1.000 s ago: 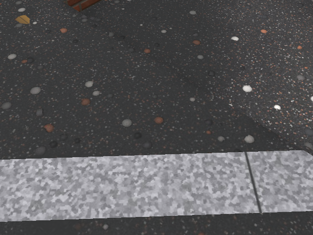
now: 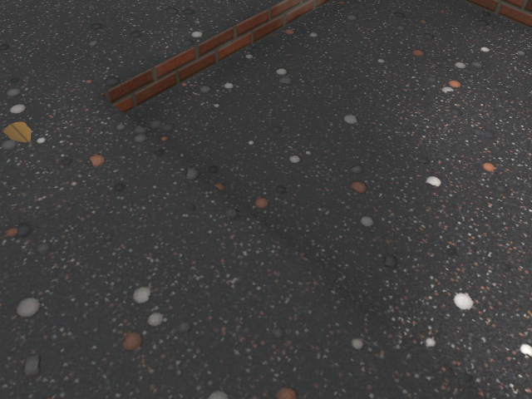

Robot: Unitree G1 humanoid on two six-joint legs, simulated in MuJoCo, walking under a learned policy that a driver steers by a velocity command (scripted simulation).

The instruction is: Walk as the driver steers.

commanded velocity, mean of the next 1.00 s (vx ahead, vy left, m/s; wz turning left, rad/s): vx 0.21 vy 0.00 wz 0.00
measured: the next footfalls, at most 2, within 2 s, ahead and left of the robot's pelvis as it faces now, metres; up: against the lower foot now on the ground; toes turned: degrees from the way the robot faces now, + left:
right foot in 0.18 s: +0.28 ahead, -0.11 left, +0.00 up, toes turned -5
left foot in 0.64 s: +0.33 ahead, +0.07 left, +0.00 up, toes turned +2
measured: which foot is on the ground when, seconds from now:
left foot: down 0.00-0.18, up 0.20-0.62, down 0.64-1.00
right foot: up 0.00-0.16, down 0.18-1.00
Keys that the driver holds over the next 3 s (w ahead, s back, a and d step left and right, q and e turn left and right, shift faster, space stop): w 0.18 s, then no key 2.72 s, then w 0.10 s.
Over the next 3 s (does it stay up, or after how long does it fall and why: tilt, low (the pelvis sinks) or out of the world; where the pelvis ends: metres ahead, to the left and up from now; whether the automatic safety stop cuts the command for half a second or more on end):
stays up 0.29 -0.06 0.00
